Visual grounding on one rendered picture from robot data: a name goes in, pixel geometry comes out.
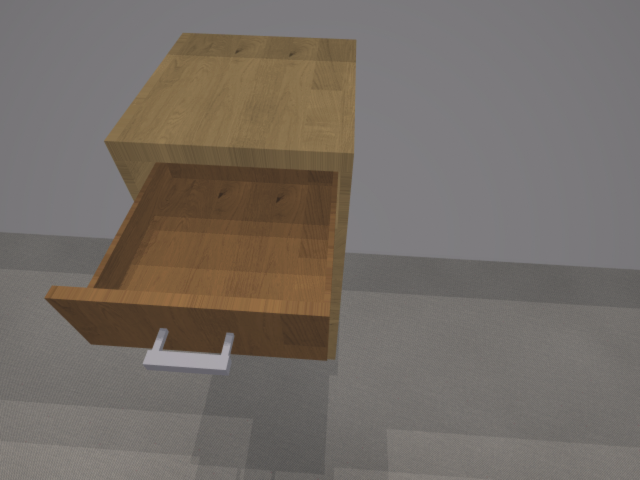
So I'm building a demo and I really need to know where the cabinet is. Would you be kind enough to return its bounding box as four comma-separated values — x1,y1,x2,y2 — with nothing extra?
104,33,356,360

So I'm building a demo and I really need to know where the drawer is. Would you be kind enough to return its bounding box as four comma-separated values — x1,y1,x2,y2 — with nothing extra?
44,162,338,361

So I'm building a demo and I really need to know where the handle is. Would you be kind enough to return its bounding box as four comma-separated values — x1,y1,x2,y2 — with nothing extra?
143,328,234,376

